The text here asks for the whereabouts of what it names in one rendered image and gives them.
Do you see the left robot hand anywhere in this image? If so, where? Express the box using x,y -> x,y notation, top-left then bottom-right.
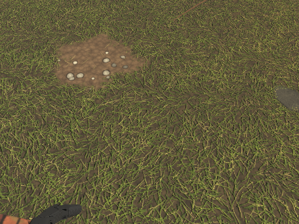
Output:
28,204 -> 82,224

